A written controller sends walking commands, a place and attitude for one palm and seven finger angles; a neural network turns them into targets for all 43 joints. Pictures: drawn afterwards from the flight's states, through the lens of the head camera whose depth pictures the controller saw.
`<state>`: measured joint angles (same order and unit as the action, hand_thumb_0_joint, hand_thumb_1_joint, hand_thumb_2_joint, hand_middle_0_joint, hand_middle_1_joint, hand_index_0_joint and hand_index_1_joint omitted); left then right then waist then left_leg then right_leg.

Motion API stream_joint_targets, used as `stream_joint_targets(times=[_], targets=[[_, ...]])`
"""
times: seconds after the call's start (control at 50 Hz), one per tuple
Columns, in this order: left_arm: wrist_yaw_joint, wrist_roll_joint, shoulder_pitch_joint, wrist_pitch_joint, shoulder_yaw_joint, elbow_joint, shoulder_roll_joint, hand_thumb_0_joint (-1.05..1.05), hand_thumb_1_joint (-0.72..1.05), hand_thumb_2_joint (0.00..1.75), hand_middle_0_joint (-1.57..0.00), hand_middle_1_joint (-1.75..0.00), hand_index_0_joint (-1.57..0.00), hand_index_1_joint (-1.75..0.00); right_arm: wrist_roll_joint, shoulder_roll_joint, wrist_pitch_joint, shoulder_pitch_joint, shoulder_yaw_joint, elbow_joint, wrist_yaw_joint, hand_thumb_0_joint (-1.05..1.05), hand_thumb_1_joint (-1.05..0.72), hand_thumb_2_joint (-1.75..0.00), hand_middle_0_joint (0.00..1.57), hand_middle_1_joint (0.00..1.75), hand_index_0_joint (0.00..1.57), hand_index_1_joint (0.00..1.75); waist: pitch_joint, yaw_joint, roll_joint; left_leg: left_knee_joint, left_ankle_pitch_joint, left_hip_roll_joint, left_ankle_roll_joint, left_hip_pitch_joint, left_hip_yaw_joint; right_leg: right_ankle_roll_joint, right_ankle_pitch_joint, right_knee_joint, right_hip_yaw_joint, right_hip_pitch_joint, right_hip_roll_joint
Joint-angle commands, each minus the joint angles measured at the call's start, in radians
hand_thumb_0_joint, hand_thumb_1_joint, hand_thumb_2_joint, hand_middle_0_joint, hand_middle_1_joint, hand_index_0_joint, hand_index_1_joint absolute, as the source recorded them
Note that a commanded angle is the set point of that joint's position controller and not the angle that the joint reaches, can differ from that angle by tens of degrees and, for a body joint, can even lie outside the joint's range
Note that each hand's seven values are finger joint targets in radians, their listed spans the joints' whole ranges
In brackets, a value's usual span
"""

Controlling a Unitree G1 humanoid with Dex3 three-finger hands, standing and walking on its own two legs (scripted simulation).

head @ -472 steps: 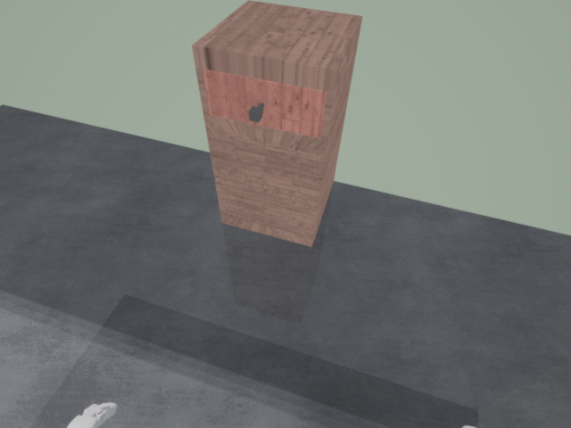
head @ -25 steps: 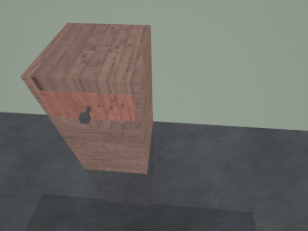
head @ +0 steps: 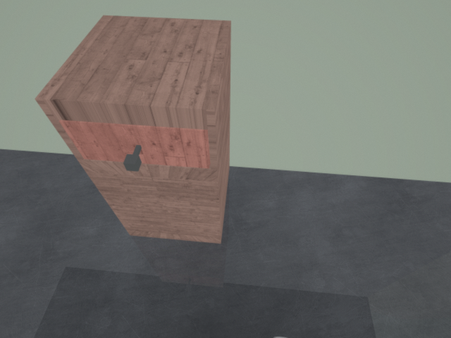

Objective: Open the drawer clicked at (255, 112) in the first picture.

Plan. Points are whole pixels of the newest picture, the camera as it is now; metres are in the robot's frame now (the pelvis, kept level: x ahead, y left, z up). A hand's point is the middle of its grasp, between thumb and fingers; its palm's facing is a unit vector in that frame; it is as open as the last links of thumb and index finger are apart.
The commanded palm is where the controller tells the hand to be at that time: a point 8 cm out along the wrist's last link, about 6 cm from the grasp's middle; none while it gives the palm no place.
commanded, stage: shuffle to correct the standing spot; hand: left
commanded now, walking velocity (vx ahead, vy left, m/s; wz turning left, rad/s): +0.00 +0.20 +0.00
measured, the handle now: (134, 157) +0.54 +0.29 -0.10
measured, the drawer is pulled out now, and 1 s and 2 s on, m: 0.00 0.00 0.00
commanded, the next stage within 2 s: come to a stop and stand still in 0.54 s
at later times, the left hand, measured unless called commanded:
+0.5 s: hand out of the picture -0.03 +0.22 -0.14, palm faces +0.11 -0.95 -0.29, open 7.3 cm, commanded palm none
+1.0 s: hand out of the picture +0.00 +0.28 -0.16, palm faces -0.01 -0.97 -0.23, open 7.2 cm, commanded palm none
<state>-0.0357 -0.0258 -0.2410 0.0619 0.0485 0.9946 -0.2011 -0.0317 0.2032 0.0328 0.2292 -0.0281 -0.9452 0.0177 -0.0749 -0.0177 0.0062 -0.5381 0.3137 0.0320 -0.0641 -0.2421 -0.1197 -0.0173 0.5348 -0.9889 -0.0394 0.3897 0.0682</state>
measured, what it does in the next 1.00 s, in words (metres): steps on the spot: right foot, then left foot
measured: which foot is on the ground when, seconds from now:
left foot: down 0.00-0.16, up 0.18-0.62, down 0.64-1.00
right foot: up 0.00-0.12, down 0.14-0.64, up 0.66-1.00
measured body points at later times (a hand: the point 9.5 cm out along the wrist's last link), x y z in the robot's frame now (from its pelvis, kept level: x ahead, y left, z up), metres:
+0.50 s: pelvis -0.02 +0.03 +0.01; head +0.00 +0.00 +0.46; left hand -0.04 +0.27 -0.12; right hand +0.06 -0.22 -0.15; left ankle -0.02 +0.21 -0.65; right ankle -0.04 -0.08 -0.73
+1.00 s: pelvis -0.03 +0.09 +0.00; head -0.01 +0.08 +0.45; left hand +0.00 +0.33 -0.15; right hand -0.03 -0.13 -0.16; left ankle -0.02 +0.21 -0.73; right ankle -0.07 +0.02 -0.73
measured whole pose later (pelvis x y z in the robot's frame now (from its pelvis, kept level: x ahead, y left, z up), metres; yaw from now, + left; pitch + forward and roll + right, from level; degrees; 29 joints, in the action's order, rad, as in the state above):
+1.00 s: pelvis -0.03 +0.09 +0.00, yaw -1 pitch +1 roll +3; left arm -0.01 -0.03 -0.27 0.03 0.04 1.04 -0.16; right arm -0.04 0.14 -0.01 0.30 -0.01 -1.03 0.04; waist -0.01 0.02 0.02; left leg -0.47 0.24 0.01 -0.02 -0.25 -0.15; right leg -0.01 0.38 -0.62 -0.05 0.26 0.01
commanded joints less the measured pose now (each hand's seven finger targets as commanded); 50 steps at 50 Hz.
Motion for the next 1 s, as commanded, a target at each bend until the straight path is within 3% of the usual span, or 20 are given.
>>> stream_joint_targets(times=[0.0, 0.06, 0.1, 0.12, 0.14, 0.16, 0.18, 0.26, 0.5, 0.54, 0.58, 0.6, 0.62, 0.66, 0.68, 0.74, 0.8, 0.88, 0.94, 0.98], targets=[[0.001, 0.002, -0.03, -0.026, 0.007, -0.061, -0.035, 0.0, 0.9, 0.9, -0.2, -0.3, -0.2, -0.3, -0.002, 0.135, -0.016, 0.023, -0.023, 0.067, 0.008, 0.0, -0.9, -0.9, 0.2, 0.3, 0.2, 0.3, 0.074, -0.001, -0.147, 0.182, -0.542, -0.242, -0.161, 0.045, 0.217, 0.0, -0.022, 0.062, -0.049, 0.004, -0.002], [-0.002, 0.0, -0.068, -0.037, 0.007, -0.053, -0.031, 0.0, 0.9, 0.9, -0.2, -0.3, -0.2, -0.3, 0.003, 0.135, -0.014, 0.039, -0.026, 0.06, 0.006, 0.0, -0.9, -0.9, 0.2, 0.3, 0.2, 0.3, 0.115, -0.02, -0.099, 0.123, -0.533, -0.232, -0.146, 0.057, 0.204, 0.005, -0.138, 0.29, -0.06, -0.09, -0.008], [-0.01, -0.006, -0.148, -0.057, 0.016, -0.04, -0.069, 0.0, 0.9, 0.9, -0.2, -0.3, -0.2, -0.3, 0.013, 0.122, -0.015, 0.029, -0.028, 0.067, -0.001, 0.0, -0.9, -0.9, 0.2, 0.3, 0.2, 0.3, 0.15, -0.064, 0.017, 0.005, -0.321, -0.181, -0.067, -0.056, 0.159, -0.003, -0.37, 0.554, 0.0, -0.291, 0.066], [-0.018, -0.018, -0.176, -0.071, 0.031, -0.036, -0.154, 0.0, 0.9, 0.9, -0.2, -0.3, -0.2, -0.3, 0.02, 0.071, -0.015, 0.041, -0.029, 0.083, -0.006, 0.0, -0.9, -0.9, 0.2, 0.3, 0.2, 0.3, 0.144, -0.061, 0.277, -0.185, 0.003, -0.06, 0.017, -0.261, 0.063, -0.081, -0.595, 0.628, 0.298, -0.418, 0.315], [-0.02, -0.008, -0.203, -0.072, 0.044, -0.038, -0.21, 0.0, 0.9, 0.9, -0.2, -0.3, -0.2, -0.3, 0.005, 0.083, -0.007, 0.032, -0.036, 0.097, -0.002, 0.0, -0.9, -0.9, 0.2, 0.3, 0.2, 0.3, 0.113, -0.062, 0.295, -0.4, 0.279, 0.02, 0.069, -0.363, 0.092, -0.188, -0.934, 0.648, 0.465, -0.393, 0.482], [-0.024, -0.003, -0.197, -0.075, 0.038, -0.031, -0.183, 0.0, 0.9, 0.9, -0.2, -0.3, -0.2, -0.3, -0.002, 0.088, 0.006, 0.011, -0.034, 0.082, 0.001, 0.0, -0.9, -0.9, 0.2, 0.3, 0.2, 0.3, 0.101, -0.055, 0.184, -0.542, 0.265, -0.013, 0.075, -0.374, 0.178, -0.229, -0.985, 0.632, 0.379, -0.358, 0.47], [-0.027, -0.006, -0.151, -0.084, 0.044, -0.035, -0.158, 0.0, 0.9, 0.9, -0.2, -0.3, -0.2, -0.3, -0.004, 0.089, 0.008, -0.002, -0.035, 0.07, -0.004, 0.0, -0.9, -0.9, 0.2, 0.3, 0.2, 0.3, 0.084, -0.04, 0.259, -0.61, 0.212, -0.032, 0.084, -0.413, 0.187, -0.217, -1.005, 0.62, 0.339, -0.345, 0.406], [-0.015, -0.005, -0.083, -0.094, 0.037, -0.066, -0.139, 0.0, 0.9, 0.9, -0.2, -0.3, -0.2, -0.3, 0.012, 0.061, 0.021, 0.005, -0.035, 0.041, -0.03, 0.0, -0.9, -0.9, 0.2, 0.3, 0.2, 0.3, 0.081, -0.003, 0.159, -0.664, 0.018, -0.037, 0.113, -0.367, 0.147, -0.134, -0.921, 0.599, 0.1, -0.264, 0.263], [0.001, -0.02, -0.116, -0.072, 0.063, -0.048, -0.208, 0.0, 0.9, 0.9, -0.2, -0.3, -0.2, -0.3, 0.023, 0.046, 0.007, -0.085, -0.021, 0.079, -0.038, 0.0, -0.9, -0.9, 0.2, 0.3, 0.2, 0.3, 0.05, -0.047, 0.225, -0.222, 0.042, -0.046, 0.115, -0.183, 0.044, -0.133, -0.53, 0.624, 0.111, -0.153, 0.287], [-0.002, -0.022, -0.089, -0.064, 0.064, -0.051, -0.214, 0.0, 0.9, 0.9, -0.2, -0.3, -0.2, -0.3, 0.026, 0.052, -0.005, -0.017, -0.024, 0.068, -0.035, 0.0, -0.9, -0.9, 0.2, 0.3, 0.2, 0.3, 0.054, -0.012, 0.228, -0.072, 0.009, -0.04, 0.102, -0.031, 0.034, -0.108, -0.463, 0.576, 0.122, -0.06, 0.288], [0.001, -0.013, -0.079, -0.048, 0.053, -0.052, -0.17, 0.0, 0.9, 0.9, -0.2, -0.3, -0.2, -0.3, 0.021, 0.087, -0.021, 0.117, -0.026, 0.022, -0.027, 0.0, -0.9, -0.9, 0.2, 0.3, 0.2, 0.3, 0.106, 0.032, 0.07, 0.113, -0.095, -0.066, 0.093, 0.167, 0.023, -0.064, -0.286, 0.413, 0.058, 0.022, 0.172], [0.004, -0.006, -0.1, -0.038, 0.043, -0.067, -0.096, 0.0, 0.9, 0.9, -0.2, -0.3, -0.2, -0.3, 0.008, 0.17, -0.029, 0.151, -0.043, 0.022, -0.021, 0.0, -0.9, -0.9, 0.2, 0.3, 0.2, 0.3, 0.125, 0.035, -0.225, 0.199, -0.159, -0.254, 0.029, 0.208, 0.252, -0.014, -0.029, 0.21, -0.034, 0.141, 0.035], [-0.001, -0.006, -0.088, -0.033, 0.028, -0.077, -0.047, 0.0, 0.9, 0.9, -0.2, -0.3, -0.2, -0.3, 0.01, 0.215, -0.018, 0.176, -0.047, 0.029, -0.014, 0.0, -0.9, -0.9, 0.2, 0.3, 0.2, 0.3, 0.109, 0.046, -0.346, 0.278, -0.215, -0.35, -0.058, 0.099, 0.365, -0.002, 0.137, 0.013, -0.022, 0.171, -0.035], [0.002, -0.008, -0.081, -0.043, 0.016, -0.075, -0.015, 0.0, 0.9, 0.9, -0.2, -0.3, -0.2, -0.3, -0.004, 0.143, -0.024, 0.105, -0.024, 0.047, 0.002, 0.0, -0.9, -0.9, 0.2, 0.3, 0.2, 0.3, 0.051, 0.02, -0.175, 0.294, -0.212, -0.326, -0.112, -0.005, 0.319, -0.025, 0.006, -0.136, 0.032, 0.16, -0.004], [0.003, -0.01, -0.109, -0.045, 0.017, -0.032, -0.002, 0.0, 0.9, 0.9, -0.2, -0.3, -0.2, -0.3, -0.004, 0.114, -0.037, 0.067, -0.012, 0.036, 0.01, 0.0, -0.9, -0.9, 0.2, 0.3, 0.2, 0.3, 0.092, -0.004, -0.273, 0.297, -0.218, -0.307, -0.095, -0.001, 0.322, -0.016, -0.058, -0.16, 0.064, 0.146, 0.004], [0.022, -0.006, -0.155, -0.053, 0.009, 0.024, -0.012, 0.0, 0.9, 0.9, -0.2, -0.3, -0.2, -0.3, 0.004, 0.057, -0.067, 0.034, 0.008, 0.037, 0.016, 0.0, -0.9, -0.9, 0.2, 0.3, 0.2, 0.3, 0.062, -0.021, -0.118, 0.312, -0.262, -0.279, -0.099, -0.032, 0.247, 0.004, -0.186, -0.119, 0.062, 0.084, 0.002], [0.027, -0.004, -0.129, -0.047, 0.0, 0.02, 0.002, 0.0, 0.9, 0.9, -0.2, -0.3, -0.2, -0.3, -0.001, 0.07, -0.073, 0.084, -0.005, 0.005, 0.025, 0.0, -0.9, -0.9, 0.2, 0.3, 0.2, 0.3, 0.06, 0.006, -0.052, 0.306, -0.309, -0.318, -0.125, 0.036, 0.258, 0.014, -0.153, 0.03, 0.041, 0.061, -0.01], [0.028, 0.0, -0.063, -0.045, -0.009, -0.007, 0.016, 0.0, 0.9, 0.9, -0.2, -0.3, -0.2, -0.3, -0.007, 0.094, -0.063, 0.138, -0.012, -0.036, 0.033, 0.0, -0.9, -0.9, 0.2, 0.3, 0.2, 0.3, 0.051, 0.044, -0.083, 0.262, -0.411, -0.343, -0.141, 0.084, 0.269, 0.004, -0.057, 0.235, 0.02, 0.001, -0.028], [0.024, 0.006, -0.118, -0.05, -0.005, 0.014, 0.019, 0.0, 0.9, 0.9, -0.2, -0.3, -0.2, -0.3, -0.001, 0.1, -0.049, 0.123, -0.017, -0.057, 0.033, 0.0, -0.9, -0.9, 0.2, 0.3, 0.2, 0.3, 0.083, 0.014, -0.095, 0.194, -0.415, -0.324, -0.113, 0.049, 0.248, -0.005, -0.17, 0.446, 0.014, -0.132, -0.039], [0.019, 0.0, -0.161, -0.062, -0.004, 0.036, -0.005, 0.0, 0.9, 0.9, -0.2, -0.3, -0.2, -0.3, 0.011, 0.069, -0.049, 0.121, -0.009, -0.07, 0.028, 0.0, -0.9, -0.9, 0.2, 0.3, 0.2, 0.3, 0.108, -0.001, -0.013, 0.111, -0.255, -0.236, -0.032, -0.055, 0.176, -0.016, -0.367, 0.626, 0.08, -0.297, 0.004]])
